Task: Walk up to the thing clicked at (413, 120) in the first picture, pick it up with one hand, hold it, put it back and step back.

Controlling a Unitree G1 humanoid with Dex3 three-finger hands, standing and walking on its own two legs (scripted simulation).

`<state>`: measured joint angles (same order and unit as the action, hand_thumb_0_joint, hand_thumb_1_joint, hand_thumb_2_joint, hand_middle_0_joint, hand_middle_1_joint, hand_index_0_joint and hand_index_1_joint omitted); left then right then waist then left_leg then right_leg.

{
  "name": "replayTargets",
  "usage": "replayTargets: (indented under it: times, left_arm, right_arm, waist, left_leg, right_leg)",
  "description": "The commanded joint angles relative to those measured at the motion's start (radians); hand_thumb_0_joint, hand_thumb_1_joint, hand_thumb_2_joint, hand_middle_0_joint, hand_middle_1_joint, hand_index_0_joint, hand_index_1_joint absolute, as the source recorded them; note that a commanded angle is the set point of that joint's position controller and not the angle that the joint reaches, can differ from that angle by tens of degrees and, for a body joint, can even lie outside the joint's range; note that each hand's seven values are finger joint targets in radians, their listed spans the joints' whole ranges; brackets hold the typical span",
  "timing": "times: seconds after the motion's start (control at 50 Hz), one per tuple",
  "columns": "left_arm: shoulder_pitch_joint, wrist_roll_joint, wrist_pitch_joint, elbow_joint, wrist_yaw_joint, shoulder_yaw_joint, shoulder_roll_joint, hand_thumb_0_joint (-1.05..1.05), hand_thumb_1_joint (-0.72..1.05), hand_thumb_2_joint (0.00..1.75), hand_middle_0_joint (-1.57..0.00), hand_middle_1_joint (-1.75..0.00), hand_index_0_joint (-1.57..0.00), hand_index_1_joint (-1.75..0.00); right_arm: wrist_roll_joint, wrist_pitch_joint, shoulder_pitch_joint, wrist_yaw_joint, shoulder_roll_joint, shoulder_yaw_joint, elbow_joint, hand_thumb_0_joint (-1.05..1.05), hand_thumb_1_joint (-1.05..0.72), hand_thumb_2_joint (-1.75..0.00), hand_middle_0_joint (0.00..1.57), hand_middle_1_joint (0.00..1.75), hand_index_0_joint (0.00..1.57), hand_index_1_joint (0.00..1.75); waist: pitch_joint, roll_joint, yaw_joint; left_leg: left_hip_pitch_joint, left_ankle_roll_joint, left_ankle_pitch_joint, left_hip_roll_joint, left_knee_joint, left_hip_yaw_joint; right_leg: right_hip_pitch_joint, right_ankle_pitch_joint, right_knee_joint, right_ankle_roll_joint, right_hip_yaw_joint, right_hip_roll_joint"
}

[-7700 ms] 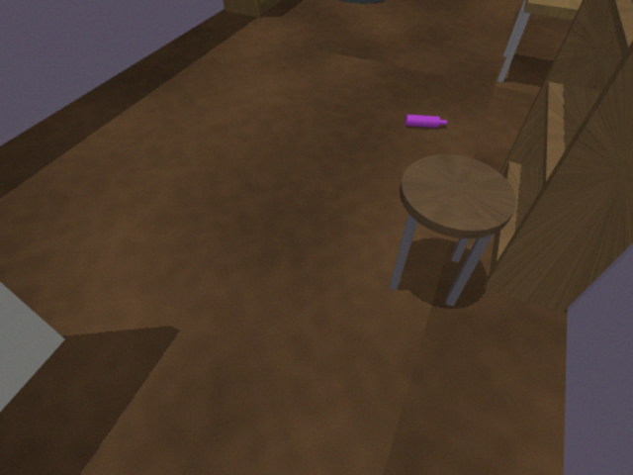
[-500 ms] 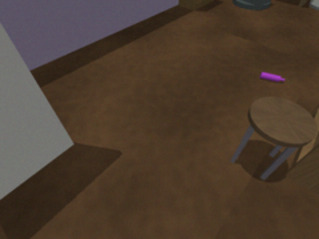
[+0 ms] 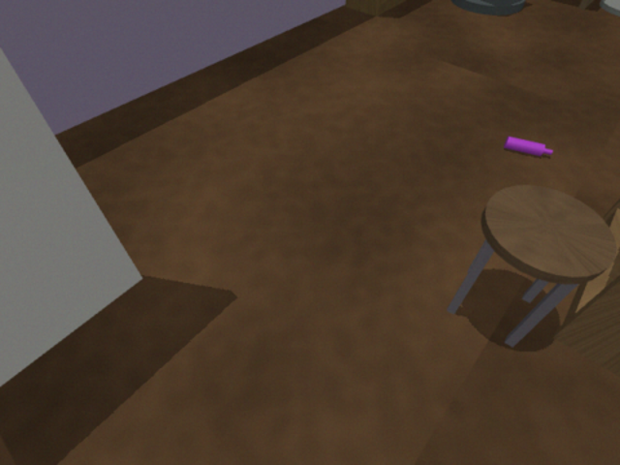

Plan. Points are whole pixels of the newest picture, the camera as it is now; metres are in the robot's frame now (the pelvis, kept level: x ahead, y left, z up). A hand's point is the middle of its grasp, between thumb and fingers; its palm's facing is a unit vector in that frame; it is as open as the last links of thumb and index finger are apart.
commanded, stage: stand
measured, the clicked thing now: (528, 147) +1.68 -1.17 -0.75
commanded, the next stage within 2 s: walk up in 0.08 s
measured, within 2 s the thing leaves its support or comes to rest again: neither
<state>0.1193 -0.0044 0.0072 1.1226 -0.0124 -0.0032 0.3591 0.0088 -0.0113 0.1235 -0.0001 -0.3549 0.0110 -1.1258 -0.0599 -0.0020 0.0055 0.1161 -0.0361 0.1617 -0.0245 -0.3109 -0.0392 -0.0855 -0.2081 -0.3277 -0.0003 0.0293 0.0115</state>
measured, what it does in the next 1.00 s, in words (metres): walks ahead: left foot, then right foot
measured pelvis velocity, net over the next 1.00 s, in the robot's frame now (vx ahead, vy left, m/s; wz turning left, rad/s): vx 0.29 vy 0.03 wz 0.06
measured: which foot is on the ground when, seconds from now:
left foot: down 0.00-0.14, up 0.16-0.34, down 0.36-0.82, up 0.84-1.00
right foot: down 0.00-0.38, up 0.40-0.78, down 0.80-1.00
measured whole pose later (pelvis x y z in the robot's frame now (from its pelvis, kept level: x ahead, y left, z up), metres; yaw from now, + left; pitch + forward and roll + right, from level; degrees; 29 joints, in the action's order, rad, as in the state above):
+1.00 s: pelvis +0.29 +0.03 -0.01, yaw +3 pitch -3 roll +0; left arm 0.27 0.00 0.08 0.84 -0.06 -0.06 0.38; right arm 0.01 -0.05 0.30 0.05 -0.43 -0.06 -0.87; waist -0.09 -0.06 0.02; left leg 0.42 0.02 0.37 -0.03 -1.02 -0.02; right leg -0.22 -0.25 -0.52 0.03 0.07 0.02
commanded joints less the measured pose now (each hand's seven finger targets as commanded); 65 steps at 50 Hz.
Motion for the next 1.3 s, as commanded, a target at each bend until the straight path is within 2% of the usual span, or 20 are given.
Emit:
replayTargets:
  times: [0.0,0.04,0.08,0.12,0.18,0.34,0.38,0.5,0.68,0.76,0.78,0.8,0.82,0.92,1.08,1.16,1.18,1.2,1.22,1.28]
  left_arm:
    - [-0.024,-0.004,0.021,-0.055,0.019,-0.038,0.213,0.0,0.9,0.9,-0.2,-0.3,-0.2,-0.3]
    - [-0.03,-0.005,0.021,-0.059,0.02,-0.04,0.217,0.0,0.9,0.9,-0.2,-0.3,-0.2,-0.3]
    - [0.061,-0.027,0.035,-0.1,-0.013,-0.116,0.299,0.0,0.9,0.9,-0.2,-0.3,-0.2,-0.3]
    - [0.128,-0.034,0.04,-0.115,-0.016,-0.145,0.34,0.0,0.9,0.9,-0.2,-0.3,-0.2,-0.3]
    - [0.12,-0.036,0.059,-0.157,-0.016,-0.151,0.323,0.0,0.9,0.9,-0.2,-0.3,-0.2,-0.3]
    - [0.056,-0.027,0.048,-0.26,-0.039,-0.114,0.234,0.0,0.9,0.9,-0.2,-0.3,-0.2,-0.3]
    - [0.069,-0.017,0.039,-0.282,-0.032,-0.108,0.225,0.0,0.9,0.9,-0.2,-0.3,-0.2,-0.3]
    - [0.196,-0.008,0.035,-0.207,-0.048,-0.109,0.276,0.0,0.9,0.9,-0.2,-0.3,-0.2,-0.3]
    - [0.064,-0.019,0.048,-0.287,-0.079,-0.122,0.246,0.0,0.9,0.9,-0.2,-0.3,-0.2,-0.3]
    - [0.229,-0.02,0.068,-0.255,-0.059,-0.144,0.266,0.0,0.9,0.9,-0.2,-0.3,-0.2,-0.3]
    - [0.324,-0.025,0.082,-0.241,-0.043,-0.168,0.323,0.0,0.9,0.9,-0.2,-0.3,-0.2,-0.3]
    - [0.34,-0.018,0.092,-0.266,-0.03,-0.178,0.403,0.0,0.9,0.9,-0.2,-0.3,-0.2,-0.3]
    - [0.303,-0.004,0.086,-0.279,-0.031,-0.173,0.417,0.0,0.9,0.9,-0.2,-0.3,-0.2,-0.3]
    - [0.181,0.009,0.089,-0.328,-0.02,-0.134,0.299,0.0,0.9,0.9,-0.2,-0.3,-0.2,-0.3]
    - [0.198,-0.009,0.089,-0.38,-0.033,-0.132,0.321,0.0,0.9,0.9,-0.2,-0.3,-0.2,-0.3]
    - [0.2,-0.012,0.078,-0.395,-0.033,-0.102,0.274,0.0,0.9,0.9,-0.2,-0.3,-0.2,-0.3]
    - [0.235,-0.003,0.076,-0.4,-0.029,-0.085,0.216,0.0,0.9,0.9,-0.2,-0.3,-0.2,-0.3]
    - [0.258,0.004,0.068,-0.392,-0.027,-0.084,0.195,0.0,0.9,0.9,-0.2,-0.3,-0.2,-0.3]
    - [0.237,-0.004,0.057,-0.365,-0.011,-0.109,0.307,0.0,0.9,0.9,-0.2,-0.3,-0.2,-0.3]
    - [0.289,0.006,0.055,-0.311,-0.016,-0.106,0.294,0.0,0.9,0.9,-0.2,-0.3,-0.2,-0.3]
  right_arm:
    - [0.0,-0.016,-0.034,-0.012,-0.21,-0.04,0.056,0.0,-0.9,-0.9,0.2,0.3,0.2,0.3]
    - [0.001,-0.016,-0.032,-0.012,-0.212,-0.042,0.058,0.0,-0.9,-0.9,0.2,0.3,0.2,0.3]
    - [0.023,-0.026,0.016,0.023,-0.273,-0.104,0.115,0.0,-0.9,-0.9,0.2,0.3,0.2,0.3]
    - [0.026,-0.021,-0.116,0.036,-0.221,-0.103,0.19,0.0,-0.9,-0.9,0.2,0.3,0.2,0.3]
    - [0.027,-0.035,-0.067,0.047,-0.244,-0.121,0.203,0.0,-0.9,-0.9,0.2,0.3,0.2,0.3]
    - [0.036,-0.058,0.315,0.051,-0.277,-0.188,0.136,0.0,-0.9,-0.9,0.2,0.3,0.2,0.3]
    - [0.034,-0.068,0.32,0.04,-0.438,-0.212,0.194,0.0,-0.9,-0.9,0.2,0.3,0.2,0.3]
    - [0.008,-0.087,0.156,0.031,-0.304,-0.155,0.283,0.0,-0.9,-0.9,0.2,0.3,0.2,0.3]
    - [0.007,-0.088,0.176,0.037,-0.323,-0.157,0.338,0.0,-0.9,-0.9,0.2,0.3,0.2,0.3]
    - [0.009,-0.08,0.17,0.031,-0.282,-0.138,0.363,0.0,-0.9,-0.9,0.2,0.3,0.2,0.3]
    - [0.003,-0.08,0.23,0.031,-0.215,-0.116,0.367,0.0,-0.9,-0.9,0.2,0.3,0.2,0.3]
    - [-0.006,-0.077,0.267,0.031,-0.169,-0.096,0.388,0.0,-0.9,-0.9,0.2,0.3,0.2,0.3]
    - [0.004,-0.065,0.215,0.017,-0.267,-0.123,0.366,0.0,-0.9,-0.9,0.2,0.3,0.2,0.3]
    - [-0.007,-0.058,0.267,0.037,-0.256,-0.124,0.303,0.0,-0.9,-0.9,0.2,0.3,0.2,0.3]
    - [0.012,-0.07,0.119,0.067,-0.219,-0.133,0.359,0.0,-0.9,-0.9,0.2,0.3,0.2,0.3]
    - [0.016,-0.091,0.282,0.05,-0.267,-0.158,0.304,0.0,-0.9,-0.9,0.2,0.3,0.2,0.3]
    - [0.03,-0.097,0.381,0.038,-0.336,-0.178,0.292,0.0,-0.9,-0.9,0.2,0.3,0.2,0.3]
    - [0.026,-0.102,0.392,0.03,-0.412,-0.192,0.321,0.0,-0.9,-0.9,0.2,0.3,0.2,0.3]
    - [-0.007,-0.098,0.34,0.031,-0.413,-0.194,0.335,0.0,-0.9,-0.9,0.2,0.3,0.2,0.3]
    - [-0.009,-0.095,0.218,0.022,-0.324,-0.157,0.371,0.0,-0.9,-0.9,0.2,0.3,0.2,0.3]
  waist:
    - [0.079,0.003,0.0]
    - [0.089,-0.001,-0.002]
    - [0.104,0.016,0.032]
    - [-0.06,0.167,0.108]
    - [-0.086,0.082,0.083]
    - [0.112,-0.107,-0.124]
    - [0.095,-0.249,-0.13]
    - [-0.035,-0.128,-0.01]
    - [-0.05,-0.113,-0.027]
    - [0.048,0.012,0.075]
    - [0.128,0.213,0.109]
    - [0.114,0.357,0.089]
    - [0.062,0.213,0.096]
    - [-0.009,0.173,0.009]
    - [-0.004,0.129,0.042]
    - [0.089,-0.034,-0.062]
    - [0.147,-0.227,-0.108]
    - [0.119,-0.301,-0.099]
    - [0.082,-0.143,-0.088]
    - [0.015,-0.107,-0.018]
  left_leg:
    - [-0.022,0.043,-0.151,-0.101,0.031,-0.066]
    - [-0.027,0.042,-0.16,-0.101,0.027,-0.062]
    - [0.169,0.118,0.458,-0.038,-0.094,-0.056]
    - [0.481,0.075,0.305,0.026,-0.378,0.067]
    - [0.55,0.06,0.268,-0.057,-0.51,-0.034]
    - [-0.268,0.069,0.074,0.026,-0.172,0.112]
    - [-0.157,0.261,0.668,-0.352,0.172,-0.669]
    - [0.047,0.232,0.248,-0.244,0.135,-0.19]
    - [0.1,0.228,0.224,-0.213,0.09,-0.051]
    - [0.157,0.175,-0.079,-0.156,-0.276,0.029]
    - [0.239,0.132,-0.046,-0.066,-0.589,0.098]
    - [0.474,0.075,0.342,0.075,-0.778,0.097]
    - [0.495,0.081,0.384,0.034,-0.882,0.0]
    - [0.409,0.063,0.181,-0.044,-0.751,-0.024]
    - [0.275,0.043,0.049,-0.044,-0.325,0.091]
    - [-0.107,0.085,0.061,0.011,-0.222,0.115]
    - [-0.218,0.143,0.246,-0.137,-0.092,-0.106]
    - [-0.237,0.215,0.427,-0.381,0.082,-0.599]
    - [-0.127,0.283,0.452,-0.418,0.084,-0.621]
    - [-0.021,0.255,0.194,-0.312,0.047,-0.292]
  right_leg:
    - [-0.003,0.133,0.062,0.02,-0.087,0.122]
    - [0.001,0.147,0.057,0.024,-0.089,0.125]
    - [0.072,-0.488,-0.011,0.093,-0.125,0.113]
    - [0.111,-0.619,0.18,0.194,-0.346,0.298]
    - [0.123,-0.417,0.22,0.251,-0.36,0.347]
    - [-0.319,-0.02,-0.388,0.115,0.07,0.114]
    - [-0.552,-0.394,-0.804,0.07,-0.116,-0.047]
    - [-0.439,-0.119,-0.65,0.014,-0.122,0.075]
    - [-0.283,0.032,-0.296,0.018,-0.005,0.074]
    - [0.021,-0.018,-0.197,0.047,0.026,0.022]
    - [0.154,-0.161,-0.076,0.081,-0.139,0.122]
    - [0.229,-0.21,0.062,0.167,-0.584,0.365]
    - [0.118,-0.228,0.081,0.263,-0.674,0.424]
    - [-0.076,0.042,0.064,0.223,-0.237,0.25]
    - [-0.138,-0.049,0.036,0.218,-0.113,0.237]
    - [-0.297,0.057,-0.284,0.151,-0.038,0.17]
    - [-0.397,0.013,-0.594,0.107,0.037,0.081]
    - [-0.611,-0.309,-0.763,0.055,-0.007,-0.065]
    - [-0.574,-0.33,-0.847,0.066,-0.119,0.007]
    - [-0.54,-0.194,-0.798,0.051,-0.136,0.07]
